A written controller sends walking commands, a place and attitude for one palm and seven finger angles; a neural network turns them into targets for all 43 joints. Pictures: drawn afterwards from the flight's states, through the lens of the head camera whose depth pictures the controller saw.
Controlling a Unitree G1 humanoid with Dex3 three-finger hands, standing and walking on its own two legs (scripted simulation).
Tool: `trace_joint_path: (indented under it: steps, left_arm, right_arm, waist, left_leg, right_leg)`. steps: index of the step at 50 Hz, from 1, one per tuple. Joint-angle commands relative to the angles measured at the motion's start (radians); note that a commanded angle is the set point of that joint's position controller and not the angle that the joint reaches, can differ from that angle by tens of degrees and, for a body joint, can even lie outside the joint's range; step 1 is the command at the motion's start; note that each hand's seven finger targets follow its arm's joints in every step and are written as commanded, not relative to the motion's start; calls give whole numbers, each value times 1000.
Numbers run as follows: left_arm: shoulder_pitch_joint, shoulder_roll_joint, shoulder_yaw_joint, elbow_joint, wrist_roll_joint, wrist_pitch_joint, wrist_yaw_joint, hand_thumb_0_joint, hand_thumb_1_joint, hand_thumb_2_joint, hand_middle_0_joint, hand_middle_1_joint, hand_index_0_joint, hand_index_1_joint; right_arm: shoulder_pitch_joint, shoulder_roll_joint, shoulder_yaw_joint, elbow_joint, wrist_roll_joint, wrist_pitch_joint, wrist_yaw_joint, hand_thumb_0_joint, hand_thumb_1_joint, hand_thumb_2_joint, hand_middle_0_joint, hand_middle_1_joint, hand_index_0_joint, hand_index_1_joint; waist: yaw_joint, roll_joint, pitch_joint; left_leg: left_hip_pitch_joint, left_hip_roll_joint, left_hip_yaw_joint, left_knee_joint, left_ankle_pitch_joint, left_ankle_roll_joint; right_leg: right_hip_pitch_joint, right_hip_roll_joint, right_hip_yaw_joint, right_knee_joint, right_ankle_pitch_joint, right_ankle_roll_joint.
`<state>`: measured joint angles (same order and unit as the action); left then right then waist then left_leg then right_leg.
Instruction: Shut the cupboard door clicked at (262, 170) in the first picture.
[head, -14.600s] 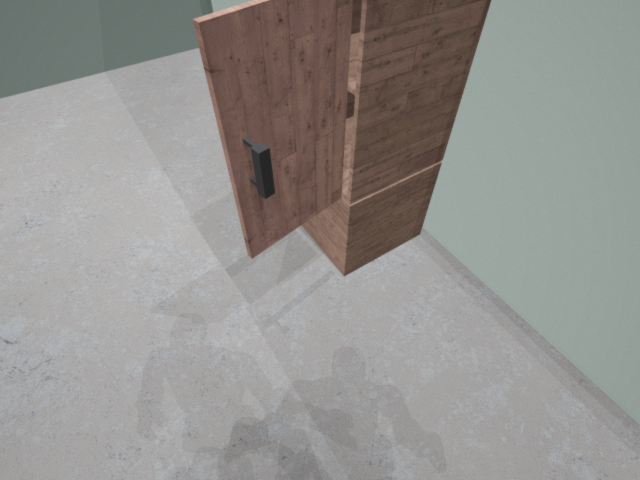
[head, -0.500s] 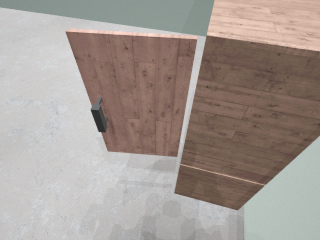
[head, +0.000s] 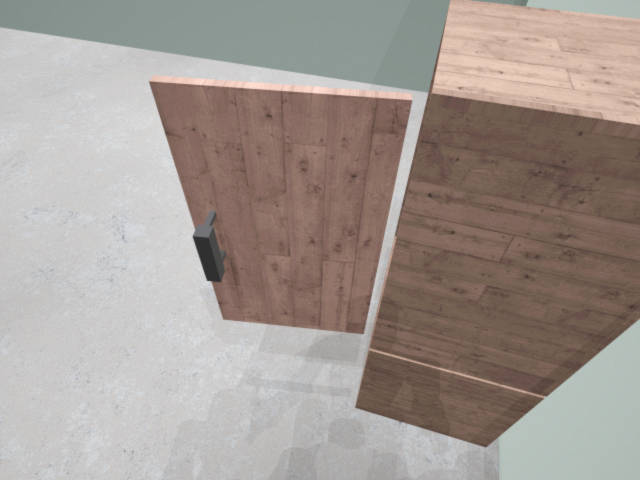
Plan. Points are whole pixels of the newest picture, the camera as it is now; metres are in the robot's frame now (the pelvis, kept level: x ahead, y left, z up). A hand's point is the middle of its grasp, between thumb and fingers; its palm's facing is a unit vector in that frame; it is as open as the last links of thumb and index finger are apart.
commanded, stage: come to a stop and stand still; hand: left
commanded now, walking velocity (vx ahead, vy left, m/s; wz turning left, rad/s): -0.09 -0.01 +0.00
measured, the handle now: (213, 245) +0.50 +0.23 -0.04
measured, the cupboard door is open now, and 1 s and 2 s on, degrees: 100 100 100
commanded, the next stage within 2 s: look again from close up in 1.02 s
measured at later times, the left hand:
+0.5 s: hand out of the picture +0.03 +0.18 -0.18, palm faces -0.01 -0.97 -0.23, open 7.4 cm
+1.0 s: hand out of the picture -0.05 +0.13 -0.18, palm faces +0.01 -0.98 -0.18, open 7.4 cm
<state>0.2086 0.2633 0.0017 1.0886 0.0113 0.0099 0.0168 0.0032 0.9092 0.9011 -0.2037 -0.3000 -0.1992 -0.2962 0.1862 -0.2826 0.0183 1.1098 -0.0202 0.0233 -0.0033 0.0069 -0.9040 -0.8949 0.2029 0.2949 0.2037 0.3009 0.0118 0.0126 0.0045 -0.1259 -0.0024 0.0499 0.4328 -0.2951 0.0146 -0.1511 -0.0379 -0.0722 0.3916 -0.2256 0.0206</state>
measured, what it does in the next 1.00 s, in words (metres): shifts its weight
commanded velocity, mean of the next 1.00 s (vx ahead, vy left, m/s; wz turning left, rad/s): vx -0.02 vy -0.03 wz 0.00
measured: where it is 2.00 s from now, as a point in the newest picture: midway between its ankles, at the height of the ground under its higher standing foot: outside the picture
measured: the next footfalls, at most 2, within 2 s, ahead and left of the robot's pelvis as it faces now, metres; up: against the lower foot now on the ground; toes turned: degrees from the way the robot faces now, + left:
none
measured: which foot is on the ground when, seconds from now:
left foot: down 0.00-1.00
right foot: down 0.00-1.00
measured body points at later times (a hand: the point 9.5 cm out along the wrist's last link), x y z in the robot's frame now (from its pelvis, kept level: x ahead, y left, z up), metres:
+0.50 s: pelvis -0.01 +0.01 +0.00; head +0.01 +0.00 +0.44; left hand +0.03 +0.24 -0.16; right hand -0.02 -0.21 -0.17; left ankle -0.04 +0.09 -0.74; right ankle -0.01 -0.11 -0.74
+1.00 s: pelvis -0.04 -0.04 +0.00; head -0.03 -0.05 +0.45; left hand -0.05 +0.18 -0.16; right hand -0.08 -0.24 -0.17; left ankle -0.04 +0.09 -0.74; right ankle -0.01 -0.11 -0.74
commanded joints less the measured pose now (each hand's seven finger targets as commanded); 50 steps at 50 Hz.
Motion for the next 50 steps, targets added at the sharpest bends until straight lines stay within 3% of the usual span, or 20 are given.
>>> trace_joint_path:
  steps: [1,3,6,8,9,12,15,17,19,20,21,22,23,24,25,29,30,34,40,50]
  left_arm:
    - [28,173,44,-48,1,-13,20,0,900,900,-200,-300,-200,-300]
    - [11,108,27,-61,-1,-9,24,0,900,900,-200,-300,-200,-300]
    - [48,57,12,-50,-1,5,36,0,900,900,-200,-300,-200,-300]
    - [57,57,14,-51,-4,9,39,0,900,900,-200,-300,-200,-300]
    - [57,57,17,-51,-5,11,39,0,900,900,-200,-300,-200,-300]
    - [56,42,22,-46,-6,13,35,0,900,900,-200,-300,-200,-300]
    - [95,12,21,-30,-4,7,29,0,900,900,-200,-300,-200,-300]
    - [111,10,19,-20,-2,-2,29,0,900,900,-200,-300,-200,-300]
    - [99,11,16,-18,-3,-13,29,0,900,900,-200,-300,-200,-300]
    - [91,13,15,-19,-4,-16,29,0,900,900,-200,-300,-200,-300]
    - [129,2,6,3,9,-34,70,0,900,900,-200,-300,-200,-300]
    - [152,20,9,-34,-3,-43,63,0,900,900,-200,-300,-200,-300]
    - [132,-4,4,-35,-4,-38,55,0,900,900,-200,-300,-200,-300]
    - [138,-14,2,-34,-4,-35,48,0,900,900,-200,-300,-200,-300]
    - [133,-15,-2,-31,-7,-41,40,0,900,900,-200,-300,-200,-300]
    - [102,-16,-7,-35,-4,-35,25,0,900,900,-200,-300,-200,-300]
    - [92,-10,-7,-34,-2,-36,21,0,900,900,-200,-300,-200,-300]
    - [103,5,-2,-46,-2,-31,16,0,900,900,-200,-300,-200,-300]
    - [128,17,8,-47,-1,-34,13,0,900,900,-200,-300,-200,-300]
    - [158,-13,6,-12,-5,-43,13,0,900,900,-200,-300,-200,-300]
  right_arm:
    - [52,-74,-23,-49,6,-17,-9,0,-900,-900,200,300,200,300]
    - [90,-89,-26,-36,7,-28,-14,0,-900,-900,200,300,200,300]
    - [123,-83,-31,-20,16,-34,-33,0,-900,-900,200,300,200,300]
    - [148,-85,-40,-13,18,-38,-43,0,-900,-900,200,300,200,300]
    - [154,-86,-45,-9,18,-39,-47,0,-900,-900,200,300,200,300]
    - [149,-60,-52,-5,17,-44,-57,0,-900,-900,200,300,200,300]
    - [127,-20,-49,-2,18,-43,-56,0,-900,-900,200,300,200,300]
    - [122,5,-48,-2,18,-42,-50,0,-900,-900,200,300,200,300]
    - [121,14,-46,8,18,-40,-44,0,-900,-900,200,300,200,300]
    - [128,17,-46,13,18,-41,-42,0,-900,-900,200,300,200,300]
    - [131,-19,-43,-46,23,-60,-37,0,-900,-900,200,300,200,300]
    - [191,-2,-38,-60,7,-67,-31,0,-900,-900,200,300,200,300]
    - [177,19,-33,-56,5,-71,-36,0,-900,-900,200,300,200,300]
    - [192,27,-26,-58,5,-70,-36,0,-900,-900,200,300,200,300]
    - [174,40,-19,-74,1,-72,-36,0,-900,-900,200,300,200,300]
    - [168,50,-16,-99,8,-54,-30,0,-900,-900,200,300,200,300]
    - [169,57,-13,-98,6,-50,-27,0,-900,-900,200,300,200,300]
    - [196,44,-13,-89,2,-38,-15,0,-900,-900,200,300,200,300]
    - [223,60,-12,-69,2,-35,-15,0,-900,-900,200,300,200,300]
    - [265,91,-4,-14,6,-46,-21,0,-900,-900,200,300,200,300]
  waist:
    - [-11,-105,45]
    - [-17,6,20]
    - [-12,111,14]
    - [-17,133,4]
    - [-20,125,7]
    - [-18,96,35]
    - [1,47,28]
    - [-3,6,27]
    - [-12,-51,26]
    - [-13,-66,37]
    - [-16,-36,-12]
    - [-9,65,-115]
    - [-13,118,-65]
    - [-11,119,-77]
    - [-1,194,-61]
    - [-19,-36,98]
    - [-21,-69,139]
    - [-29,-85,175]
    - [-28,-57,120]
    - [-16,-29,102]
  left_leg:
    - [-102,77,-37,-46,95,-28]
    - [-7,130,-86,-72,430,-19]
    - [86,177,-116,-68,913,-34]
    - [165,198,-133,-67,1083,-38]
    - [183,206,-140,-72,1087,-30]
    - [147,224,-155,-92,958,5]
    - [66,203,-143,-79,709,38]
    - [-14,149,-115,-83,447,17]
    - [-24,125,-104,-103,310,7]
    - [-28,125,-102,-113,291,7]
    - [-16,152,-80,52,750,-8]
    - [-17,120,-95,51,625,-12]
    - [-13,132,-98,20,658,-8]
    - [0,152,-109,4,625,6]
    - [-2,137,-99,1,592,18]
    - [-109,100,-99,-58,117,28]
    - [-126,89,-94,-68,67,28]
    - [-117,62,-74,-67,-42,25]
    - [-91,53,-46,-45,-40,21]
    - [-124,70,-52,-65,3,13]
  right_leg:
    - [32,-233,200,-62,188,-110]
    - [0,-128,76,61,306,-45]
    - [-28,-64,18,106,122,-4]
    - [-79,-37,18,136,-26,-1]
    - [-100,-31,24,148,-68,-2]
    - [-101,-35,47,163,-88,-7]
    - [-20,-47,61,76,40,-15]
    - [52,-77,86,14,234,-29]
    - [56,-90,104,3,281,-40]
    - [55,-90,100,-1,284,-43]
    - [15,-89,90,125,571,-20]
    - [91,-89,77,154,357,-54]
    - [27,-75,72,154,254,-65]
    - [7,-57,60,134,126,-70]
    - [5,-54,70,111,136,-77]
    - [-72,-71,124,24,44,-86]
    - [-102,-73,131,3,4,-89]
    - [-201,-74,186,-74,-268,-91]
    - [-201,-85,214,-122,-326,-95]
    - [-130,-78,191,-112,-215,-92]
